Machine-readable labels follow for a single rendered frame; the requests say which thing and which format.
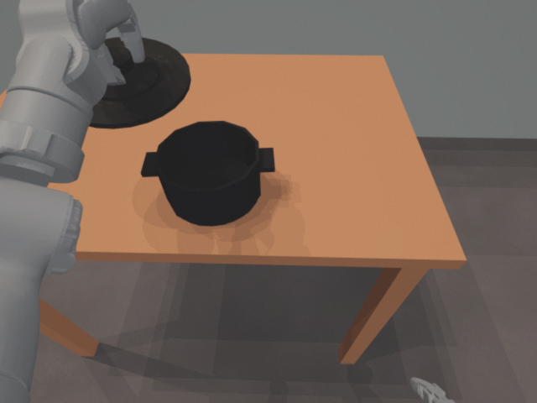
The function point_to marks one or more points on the table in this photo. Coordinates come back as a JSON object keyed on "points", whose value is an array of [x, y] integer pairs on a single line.
{"points": [[351, 185]]}

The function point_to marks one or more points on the right robot hand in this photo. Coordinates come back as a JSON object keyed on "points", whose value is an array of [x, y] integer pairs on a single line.
{"points": [[430, 393]]}

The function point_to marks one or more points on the left robot hand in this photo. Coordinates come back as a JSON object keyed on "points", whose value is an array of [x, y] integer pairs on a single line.
{"points": [[120, 14]]}

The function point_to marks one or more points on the lid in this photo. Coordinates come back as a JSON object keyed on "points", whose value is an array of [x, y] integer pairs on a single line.
{"points": [[153, 88]]}

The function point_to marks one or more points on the robot left upper arm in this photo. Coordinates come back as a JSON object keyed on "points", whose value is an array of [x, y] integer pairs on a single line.
{"points": [[39, 230]]}

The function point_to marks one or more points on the knob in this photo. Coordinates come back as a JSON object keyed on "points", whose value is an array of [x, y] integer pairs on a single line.
{"points": [[122, 58]]}

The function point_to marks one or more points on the left robot forearm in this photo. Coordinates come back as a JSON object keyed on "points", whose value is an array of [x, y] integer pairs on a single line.
{"points": [[48, 107]]}

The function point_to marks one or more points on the pot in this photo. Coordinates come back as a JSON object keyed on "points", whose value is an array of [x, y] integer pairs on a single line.
{"points": [[210, 171]]}

